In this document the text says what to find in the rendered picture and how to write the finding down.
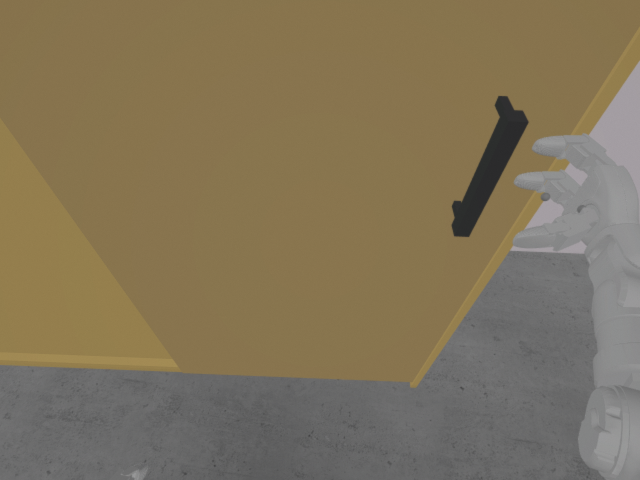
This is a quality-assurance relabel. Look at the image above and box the handle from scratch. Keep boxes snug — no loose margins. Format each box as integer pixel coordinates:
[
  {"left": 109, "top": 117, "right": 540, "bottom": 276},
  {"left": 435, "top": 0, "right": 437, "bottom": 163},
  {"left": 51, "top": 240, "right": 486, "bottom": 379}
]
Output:
[{"left": 452, "top": 96, "right": 529, "bottom": 237}]

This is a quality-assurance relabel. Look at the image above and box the robot right upper arm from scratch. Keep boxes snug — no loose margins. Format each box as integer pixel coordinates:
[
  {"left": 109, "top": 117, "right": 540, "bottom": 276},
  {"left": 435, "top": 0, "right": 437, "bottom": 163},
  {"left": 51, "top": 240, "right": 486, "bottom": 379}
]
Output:
[{"left": 578, "top": 385, "right": 640, "bottom": 480}]

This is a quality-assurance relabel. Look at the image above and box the wardrobe door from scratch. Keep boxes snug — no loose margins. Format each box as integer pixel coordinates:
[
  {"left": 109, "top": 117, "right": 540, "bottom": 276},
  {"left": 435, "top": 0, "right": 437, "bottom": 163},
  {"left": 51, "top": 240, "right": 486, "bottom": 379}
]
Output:
[
  {"left": 0, "top": 0, "right": 640, "bottom": 382},
  {"left": 0, "top": 118, "right": 172, "bottom": 359}
]

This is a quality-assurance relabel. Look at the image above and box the right robot forearm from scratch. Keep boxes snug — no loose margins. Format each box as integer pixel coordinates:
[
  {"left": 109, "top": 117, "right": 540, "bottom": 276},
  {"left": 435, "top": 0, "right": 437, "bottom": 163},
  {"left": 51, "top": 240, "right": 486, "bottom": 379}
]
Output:
[{"left": 584, "top": 223, "right": 640, "bottom": 390}]

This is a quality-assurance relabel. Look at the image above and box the right robot hand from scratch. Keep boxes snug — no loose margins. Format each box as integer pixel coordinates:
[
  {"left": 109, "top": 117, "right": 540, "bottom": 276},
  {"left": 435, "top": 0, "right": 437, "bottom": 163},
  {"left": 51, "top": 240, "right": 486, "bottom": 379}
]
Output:
[{"left": 513, "top": 133, "right": 640, "bottom": 252}]

